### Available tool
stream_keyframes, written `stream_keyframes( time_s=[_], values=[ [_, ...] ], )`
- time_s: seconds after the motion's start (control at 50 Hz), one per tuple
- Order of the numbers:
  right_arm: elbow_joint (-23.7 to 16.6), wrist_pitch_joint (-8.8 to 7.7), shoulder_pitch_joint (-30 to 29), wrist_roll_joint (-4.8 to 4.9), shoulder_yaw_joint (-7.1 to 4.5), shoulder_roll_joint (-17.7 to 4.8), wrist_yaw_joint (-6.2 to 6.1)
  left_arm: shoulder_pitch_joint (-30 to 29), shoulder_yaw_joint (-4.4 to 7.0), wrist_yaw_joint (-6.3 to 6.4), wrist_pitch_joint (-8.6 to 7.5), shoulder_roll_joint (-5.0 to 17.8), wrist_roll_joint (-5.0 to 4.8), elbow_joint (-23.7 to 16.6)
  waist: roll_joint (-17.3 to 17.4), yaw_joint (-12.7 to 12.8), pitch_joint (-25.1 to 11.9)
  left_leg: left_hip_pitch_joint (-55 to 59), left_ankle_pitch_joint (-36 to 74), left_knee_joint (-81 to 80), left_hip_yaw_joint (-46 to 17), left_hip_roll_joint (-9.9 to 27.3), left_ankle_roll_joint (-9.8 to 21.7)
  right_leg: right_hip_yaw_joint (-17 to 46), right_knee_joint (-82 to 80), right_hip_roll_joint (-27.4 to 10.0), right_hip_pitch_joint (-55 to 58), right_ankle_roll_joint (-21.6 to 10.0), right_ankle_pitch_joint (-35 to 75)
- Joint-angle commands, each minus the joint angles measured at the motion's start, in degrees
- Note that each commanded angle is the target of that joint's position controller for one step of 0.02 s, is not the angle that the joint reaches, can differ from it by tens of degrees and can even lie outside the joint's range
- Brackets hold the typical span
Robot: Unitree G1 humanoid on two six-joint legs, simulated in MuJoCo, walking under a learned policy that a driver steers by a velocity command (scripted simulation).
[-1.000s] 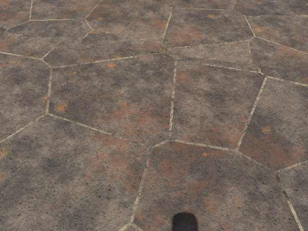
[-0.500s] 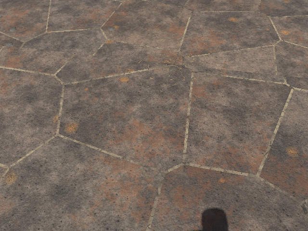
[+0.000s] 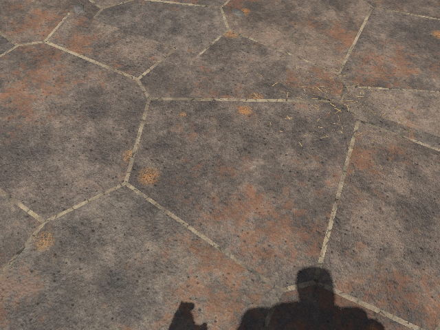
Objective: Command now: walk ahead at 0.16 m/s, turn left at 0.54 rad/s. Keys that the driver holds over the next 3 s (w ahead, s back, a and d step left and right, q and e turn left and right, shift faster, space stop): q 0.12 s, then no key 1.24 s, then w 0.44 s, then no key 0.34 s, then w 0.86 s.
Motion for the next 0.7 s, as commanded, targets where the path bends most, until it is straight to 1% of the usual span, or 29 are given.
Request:
stream_keyframes(
  time_s=[0.02, 0.08, 0.14, 0.18, 0.2, 0.22, 0.24, 0.26, 0.28, 0.3, 0.32, 0.34, 0.36, 0.38, 0.4, 0.42, 0.44, 0.46, 0.48, 0.5, 0.52, 0.54, 0.56, 0.58, 0.6, 0.62, 0.64, 0.68, 0.7],
  values=[
    [-4.06, 0.14, -1.94, 0.57, -2.71, -9.47, -1.36, 6.91, 1.13, 0.71, 0.94, 3.71, 0.44, -1.36, 3.88, 3.12, -12.16, 3.45, 34.81, -3.66, -11.25, 14.39, 9.70, -0.82, -5.78, 1.38, 5.52, 1.53, 6.51],
    [-3.99, 1.91, -1.43, 1.21, -2.74, -9.39, -2.47, 1.77, 0.96, 0.31, 1.28, 3.48, -0.08, -2.66, 5.46, 1.41, -12.54, 4.24, 24.11, -2.32, -13.09, 12.82, 6.85, -0.01, -13.71, 2.88, 6.13, 1.84, 12.45],
    [-4.06, 3.01, -0.65, 0.99, -2.72, -9.33, -3.02, -1.98, 0.99, -0.36, 1.16, 3.82, -0.62, -3.65, 7.16, -0.08, -11.67, 6.92, 15.51, -0.87, -17.02, 13.49, 6.11, 1.10, -20.66, 3.94, 6.08, 1.56, 12.07],
    [-4.06, 3.31, -0.08, 0.71, -2.37, -8.54, -2.98, -2.47, 1.20, -0.91, 0.67, 4.38, -0.68, -3.67, 8.36, -0.74, -11.71, 8.84, 16.11, 1.65, -18.95, 14.27, 5.99, 0.91, -24.45, 4.42, 8.11, 0.76, 10.01],
    [-4.06, 3.36, 0.04, 0.70, -2.10, -8.02, -2.92, -2.22, 1.37, -1.14, 0.34, 4.55, -0.64, -3.70, 8.94, -0.64, -11.77, 9.68, 16.80, 2.99, -20.09, 14.49, 5.74, 0.68, -26.85, 4.69, 9.88, 0.05, 9.24],
    [-4.21, 3.37, -0.60, 0.87, -1.76, -7.40, -2.89, -1.26, 1.52, -1.33, -0.03, 4.47, -0.62, -3.55, 9.35, 0.31, -11.55, 9.92, 16.29, 4.43, -20.81, 13.97, 4.95, 0.23, -31.50, 4.77, 12.88, -1.00, 10.93],
    [-4.42, 3.33, -1.54, 1.03, -1.33, -6.54, -2.90, 0.30, 1.61, -1.47, -0.50, 4.19, -0.48, -3.17, 9.40, 1.96, -10.97, 8.71, 14.36, 6.13, -20.63, 12.37, 3.32, -0.23, -39.16, 4.21, 18.24, -2.54, 18.22],
    [-4.59, 3.00, 0.28, 0.30, -0.66, -4.51, -2.82, 0.84, 1.96, -1.24, -0.84, 6.32, 0.43, -3.57, 6.43, 1.29, -11.92, 5.30, 7.31, 9.64, -18.96, 9.76, 0.58, 4.35, -40.95, -1.99, 25.61, -5.09, 30.12],
    [-4.17, 2.42, 6.35, -0.99, -0.06, -2.58, -2.62, -0.14, 2.51, -0.80, -0.42, 9.99, 1.45, -4.69, -5.81, -2.82, -13.98, -1.69, -15.52, 17.98, -11.97, 3.01, -2.94, 14.35, -38.62, -12.67, 33.99, -11.66, 50.42],
    [-4.43, 2.25, 6.25, -0.48, -0.24, -4.30, -2.68, 2.63, 1.89, -0.75, 0.27, 6.43, 1.86, -2.53, -14.24, -1.58, -14.90, -7.40, -29.90, 24.08, -7.07, 1.62, -6.37, 23.69, -39.74, -19.20, 35.12, -20.66, 51.32],
    [-4.48, 2.43, 3.56, -0.34, -1.18, -8.05, -2.78, 3.99, 1.35, -1.05, 0.38, 4.39, 0.84, -2.50, -10.97, 1.08, -14.17, -9.43, -32.02, 31.69, -6.65, 3.51, -8.50, 25.42, -40.89, -18.74, 34.82, -22.38, 46.51],
    [-4.37, 3.02, 1.13, 0.20, -1.84, -8.99, -2.89, 4.05, 1.50, -1.14, 0.59, 4.77, 0.32, -2.21, -7.62, 1.91, -13.24, -11.20, -30.51, 37.08, -6.12, 3.68, -9.65, 22.14, -40.57, -16.35, 34.56, -20.72, 42.84],
    [-3.63, 3.90, 0.93, 0.37, -2.03, -8.45, -3.01, 2.75, 1.56, -1.20, 0.82, 5.33, -0.08, -2.41, -5.16, 1.50, -11.84, -11.44, -28.69, 39.71, -6.03, 4.23, -10.60, 18.67, -40.53, -14.20, 32.66, -18.83, 40.08],
    [-3.46, 4.58, 1.15, 0.31, -1.83, -7.41, -3.00, 0.72, 1.51, -1.19, 1.09, 5.37, -0.48, -2.48, -4.64, 0.70, -10.80, -10.22, -26.47, 38.80, -6.02, 5.32, -11.12, 16.05, -41.02, -12.80, 30.19, -17.44, 37.32],
    [-3.07, 4.92, 1.76, 0.50, -1.24, -5.28, -2.84, -1.23, 1.34, -1.30, 1.56, 5.06, -0.39, -2.50, -4.95, -0.46, -9.94, -6.99, -24.90, 34.57, -4.18, 5.83, -11.40, 11.98, -41.63, -9.95, 26.96, -15.75, 35.45],
    [-2.72, 4.98, 2.10, 0.52, -0.59, -3.23, -2.70, -2.56, 1.26, -1.46, 2.05, 4.51, -0.26, -2.47, -6.44, -0.86, -9.55, -3.79, -23.51, 29.35, -1.62, 5.89, -11.64, 8.50, -41.91, -7.30, 24.85, -14.58, 34.55],
    [-2.63, 4.84, 1.53, 0.47, -0.07, -1.74, -2.58, -2.59, 1.23, -1.54, 2.48, 4.05, -0.23, -2.28, -8.20, -0.25, -9.82, -1.28, -22.34, 24.39, 0.09, 6.00, -11.74, 6.59, -41.83, -5.88, 24.57, -14.30, 34.14],
    [-2.71, 4.66, 0.54, 0.45, 0.15, -1.19, -2.43, -1.44, 1.29, -1.53, 2.78, 4.01, -0.27, -1.81, -9.54, 0.78, -10.45, 0.50, -20.50, 20.05, 0.73, 6.23, -11.64, 6.37, -41.66, -5.76, 25.49, -14.70, 33.51],
    [-2.60, 4.55, 0.23, 0.58, -0.01, -1.62, -2.31, -0.37, 1.35, -1.55, 2.98, 4.26, -0.35, -1.37, -10.29, 1.34, -11.11, 2.14, -17.84, 16.08, 1.08, 6.31, -11.40, 6.82, -41.27, -6.12, 26.51, -15.18, 32.06],
    [-2.14, 4.47, 0.82, 0.67, -0.21, -1.97, -2.19, -0.18, 1.33, -1.57, 3.12, 4.34, -0.58, -1.14, -10.27, 1.03, -11.46, 4.39, -13.56, 10.80, 1.52, 6.31, -10.82, 6.96, -40.62, -6.16, 26.70, -15.13, 29.51],
    [-1.41, 4.35, 1.88, 0.55, -0.28, -1.88, -2.05, -0.37, 1.15, -1.61, 3.18, 4.04, -0.91, -0.98, -9.83, 0.22, -11.31, 7.77, -7.52, 3.74, 2.49, 5.92, -9.83, 6.63, -40.08, -5.72, 25.67, -14.36, 25.94],
    [-1.29, 4.29, 1.58, 0.08, -0.31, -2.25, -1.92, 1.33, 0.85, -1.68, 3.01, 3.34, -1.08, -0.32, -8.86, 0.36, -10.68, 10.73, -3.52, -1.06, 2.21, 5.92, -8.52, 6.48, -40.15, -4.89, 23.97, -12.37, 21.09],
    [-2.12, 4.25, 0.91, -0.85, -0.52, -4.29, -2.05, 3.01, 0.56, -1.88, 2.52, 2.80, -0.74, 0.29, -6.17, 1.04, -10.70, 14.39, 0.17, -0.74, -1.46, 9.08, -6.77, 5.91, -39.53, -4.03, 20.55, -9.08, 14.39],
    [-2.83, 4.33, 0.41, -1.25, -1.17, -7.88, -2.43, 4.28, 0.28, -2.39, 1.88, 2.16, 0.42, 0.10, 1.66, 3.22, -10.28, 14.83, 4.94, 0.65, -6.41, 14.44, -3.99, 2.10, -36.33, -0.36, 17.66, -6.04, 7.92],
    [-1.35, 4.14, -0.70, -1.34, -0.82, -5.83, -1.99, 3.68, -0.18, -2.36, 1.59, -0.13, 0.66, 0.09, 9.83, 4.09, -9.40, 6.04, -8.06, -1.23, -7.36, 14.59, -1.46, -2.32, -36.51, 2.63, 22.70, -3.29, 5.61],
    [-2.25, 3.65, -2.51, -1.57, 0.00, -2.75, -1.59, 0.86, 0.15, -2.15, 1.64, 1.70, 0.81, 0.49, 7.50, 2.70, -6.20, 2.21, -14.25, -2.91, -7.00, 12.96, -1.89, -2.20, -35.72, 2.55, 24.65, -1.96, 8.01],
    [-1.72, 3.13, -2.19, -1.83, 0.26, -2.12, -1.60, -0.07, 0.40, -1.91, 1.77, 1.88, 0.56, 0.70, 6.55, 2.36, -5.15, 0.95, -15.55, -3.16, -6.31, 12.20, -2.97, -2.21, -35.41, 2.51, 25.29, -1.97, 9.64],
    [-1.07, 2.01, -1.19, -1.25, 0.14, -3.14, -1.71, 1.26, 0.60, -1.32, 2.23, 2.04, 0.25, 1.58, 5.97, 2.34, -3.33, 0.53, -12.60, -2.33, -5.30, 11.26, -4.15, -1.49, -35.33, 2.18, 25.29, -2.47, 11.80],
    [-0.65, 1.66, -0.16, -1.04, 0.24, -3.03, -1.89, 1.67, 0.64, -1.17, 2.22, 1.88, 0.08, 1.98, 5.60, 2.30, -3.24, 0.89, -11.02, -1.76, -4.91, 10.99, -4.40, -1.26, -35.43, 2.03, 25.30, -2.71, 12.49]
  ],
)
Next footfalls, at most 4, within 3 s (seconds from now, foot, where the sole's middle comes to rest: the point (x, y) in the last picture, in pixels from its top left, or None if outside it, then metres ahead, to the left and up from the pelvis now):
0.26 right None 0.21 -0.15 -0.77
0.56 left None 0.11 0.11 -0.77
2.06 left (178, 297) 0.50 0.13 -0.77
2.52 right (254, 287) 0.53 -0.10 -0.77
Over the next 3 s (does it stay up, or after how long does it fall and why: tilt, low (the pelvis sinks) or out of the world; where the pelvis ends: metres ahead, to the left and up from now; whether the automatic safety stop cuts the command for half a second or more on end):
stays up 0.66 0.06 -0.01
